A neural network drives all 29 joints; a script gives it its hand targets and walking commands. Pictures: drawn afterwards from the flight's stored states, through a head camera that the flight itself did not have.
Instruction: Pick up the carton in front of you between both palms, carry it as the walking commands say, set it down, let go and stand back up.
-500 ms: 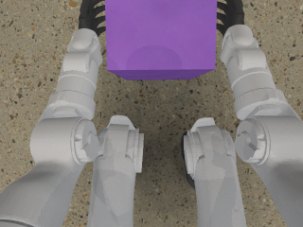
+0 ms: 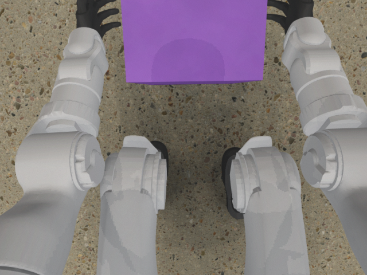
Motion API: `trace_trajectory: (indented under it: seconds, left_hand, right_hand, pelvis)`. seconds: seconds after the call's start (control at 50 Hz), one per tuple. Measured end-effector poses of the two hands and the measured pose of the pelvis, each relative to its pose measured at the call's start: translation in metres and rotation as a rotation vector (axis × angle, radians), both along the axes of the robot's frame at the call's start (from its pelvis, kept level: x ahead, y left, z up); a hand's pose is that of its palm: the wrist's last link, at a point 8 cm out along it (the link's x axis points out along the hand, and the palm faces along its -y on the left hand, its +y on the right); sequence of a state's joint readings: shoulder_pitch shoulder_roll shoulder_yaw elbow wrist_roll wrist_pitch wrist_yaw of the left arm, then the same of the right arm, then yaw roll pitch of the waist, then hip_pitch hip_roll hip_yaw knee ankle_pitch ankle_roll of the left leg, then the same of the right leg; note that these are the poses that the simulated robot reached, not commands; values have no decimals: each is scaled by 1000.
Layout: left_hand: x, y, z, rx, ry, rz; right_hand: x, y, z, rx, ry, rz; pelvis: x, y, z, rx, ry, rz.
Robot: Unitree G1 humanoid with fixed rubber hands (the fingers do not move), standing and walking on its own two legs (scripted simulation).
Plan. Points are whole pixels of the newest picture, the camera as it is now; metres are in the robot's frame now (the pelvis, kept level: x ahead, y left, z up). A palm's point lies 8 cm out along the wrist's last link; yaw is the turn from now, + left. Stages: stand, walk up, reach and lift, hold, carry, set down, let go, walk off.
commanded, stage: set down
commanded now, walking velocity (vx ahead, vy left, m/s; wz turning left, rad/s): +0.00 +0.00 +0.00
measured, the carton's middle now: (192, 31) +0.52 +0.02 -0.24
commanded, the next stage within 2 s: let go in 1.18 s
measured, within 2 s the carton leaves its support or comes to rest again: neither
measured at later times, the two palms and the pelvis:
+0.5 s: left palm out of the picture +0.52 +0.22 -0.05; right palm out of the picture +0.53 -0.17 -0.05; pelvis +0.01 +0.00 +0.07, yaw +0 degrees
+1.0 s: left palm out of the picture +0.52 +0.23 +0.09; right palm out of the picture +0.54 -0.17 +0.09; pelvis +0.03 +0.00 +0.20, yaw +0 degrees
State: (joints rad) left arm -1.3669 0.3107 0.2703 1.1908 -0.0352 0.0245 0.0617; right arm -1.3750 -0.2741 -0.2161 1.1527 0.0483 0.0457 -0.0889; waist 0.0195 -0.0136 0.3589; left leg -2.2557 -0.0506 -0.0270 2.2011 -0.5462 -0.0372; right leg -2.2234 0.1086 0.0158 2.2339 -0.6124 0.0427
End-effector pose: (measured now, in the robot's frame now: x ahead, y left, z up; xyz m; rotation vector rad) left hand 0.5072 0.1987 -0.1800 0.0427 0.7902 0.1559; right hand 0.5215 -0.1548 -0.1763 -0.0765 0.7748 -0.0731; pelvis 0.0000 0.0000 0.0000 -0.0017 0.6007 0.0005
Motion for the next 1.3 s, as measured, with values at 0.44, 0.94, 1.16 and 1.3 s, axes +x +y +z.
trace_trajectory:
  seconds: [0.44, 0.94, 1.16, 1.3]
  left_hand:
    - [14, 15, 105, 11, -143, 26]
    - [14, 27, 252, 10, -161, 9]
    - [14, 28, 323, 11, -165, 0]
    - [5, 29, 351, 36, -137, -26]
  right_hand:
    - [12, -9, 103, -6, -135, -27]
    - [15, -18, 251, -10, -151, -21]
    - [13, -20, 319, -5, -152, -15]
    - [5, -21, 349, -33, -127, 8]
  pelvis:
    - [9, 0, 51, -2, 114, 6]
    - [26, 3, 179, -12, 221, 15]
    - [40, 5, 242, -11, 207, 17]
    - [49, 6, 276, -10, 189, 17]
